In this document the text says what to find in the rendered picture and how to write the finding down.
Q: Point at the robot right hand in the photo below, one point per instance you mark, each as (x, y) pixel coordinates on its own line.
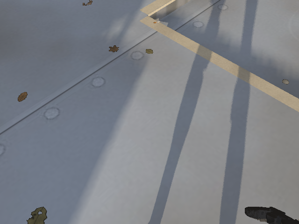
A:
(271, 215)

